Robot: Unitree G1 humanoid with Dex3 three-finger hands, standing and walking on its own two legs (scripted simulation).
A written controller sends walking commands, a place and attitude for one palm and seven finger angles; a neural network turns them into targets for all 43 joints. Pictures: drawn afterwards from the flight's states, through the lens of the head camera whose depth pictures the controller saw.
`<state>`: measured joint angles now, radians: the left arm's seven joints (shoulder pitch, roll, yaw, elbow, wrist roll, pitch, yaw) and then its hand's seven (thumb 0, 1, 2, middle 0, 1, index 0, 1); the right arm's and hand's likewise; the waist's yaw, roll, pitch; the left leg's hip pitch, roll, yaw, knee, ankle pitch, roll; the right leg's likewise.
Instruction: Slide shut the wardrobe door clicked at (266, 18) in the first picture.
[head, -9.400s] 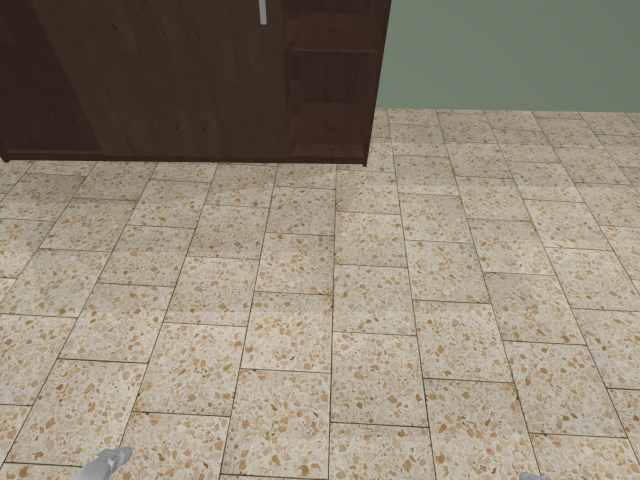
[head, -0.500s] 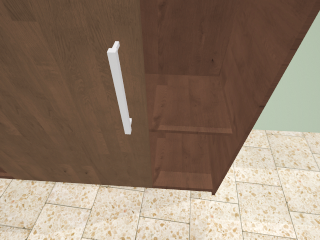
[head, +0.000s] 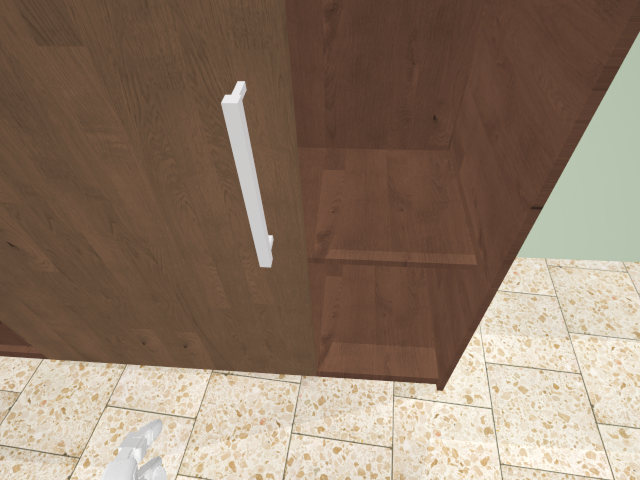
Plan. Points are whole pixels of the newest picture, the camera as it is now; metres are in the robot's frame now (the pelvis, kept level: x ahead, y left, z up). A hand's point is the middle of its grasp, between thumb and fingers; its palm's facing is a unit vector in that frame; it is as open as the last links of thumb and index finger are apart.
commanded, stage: raise the hand with hooked fingers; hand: left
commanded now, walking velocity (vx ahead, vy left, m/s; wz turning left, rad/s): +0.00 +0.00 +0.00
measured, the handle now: (255, 188) +0.51 +0.14 +0.08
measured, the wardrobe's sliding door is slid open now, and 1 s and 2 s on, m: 0.38 0.38 0.38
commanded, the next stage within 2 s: move the hooked fingers beside the handle in 1.96 s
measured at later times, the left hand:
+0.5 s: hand (155, 450) +0.16 +0.20 +0.00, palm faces +0.03 -1.00 -0.09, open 9.9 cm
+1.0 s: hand (127, 404) +0.20 +0.24 +0.02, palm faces -0.05 -1.00 -0.07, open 12.8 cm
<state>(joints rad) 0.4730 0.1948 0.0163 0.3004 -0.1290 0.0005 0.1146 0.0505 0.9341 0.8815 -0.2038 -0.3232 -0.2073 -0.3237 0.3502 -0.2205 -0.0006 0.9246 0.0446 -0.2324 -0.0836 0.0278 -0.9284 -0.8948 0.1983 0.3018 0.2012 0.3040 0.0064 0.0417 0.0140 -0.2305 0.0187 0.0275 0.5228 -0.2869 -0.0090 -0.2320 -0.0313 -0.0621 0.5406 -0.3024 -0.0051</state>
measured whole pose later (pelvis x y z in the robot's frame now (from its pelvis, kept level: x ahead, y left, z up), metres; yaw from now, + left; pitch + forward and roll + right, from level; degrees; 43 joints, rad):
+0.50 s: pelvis -0.04 +0.00 -0.08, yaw +2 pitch +10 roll -3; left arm 0.38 0.22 0.17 -0.06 -0.27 -0.52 -0.33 0.02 0.35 0.66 -0.23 -0.66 -0.24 -0.66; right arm 0.15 -0.23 0.02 0.55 0.01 -0.27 -0.05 0.01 -0.90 -0.90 0.20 0.30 0.20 0.30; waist 0.07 0.03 -0.08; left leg -0.84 0.04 -0.06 1.15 -0.50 -0.01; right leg -0.77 -0.03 -0.13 1.09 -0.50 -0.01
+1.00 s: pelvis -0.04 +0.02 -0.04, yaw +0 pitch +7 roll -2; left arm 0.28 0.33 0.28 0.05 -0.32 -0.27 -0.40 0.00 -0.23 0.41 -0.28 -1.03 -0.29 -1.03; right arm 0.27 -0.28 0.01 0.58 0.05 -0.29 -0.09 0.02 -0.90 -0.90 0.20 0.30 0.20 0.30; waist -0.01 0.02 -0.07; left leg -0.65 0.03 0.00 0.94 -0.42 0.02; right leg -0.60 -0.03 -0.08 0.87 -0.40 0.01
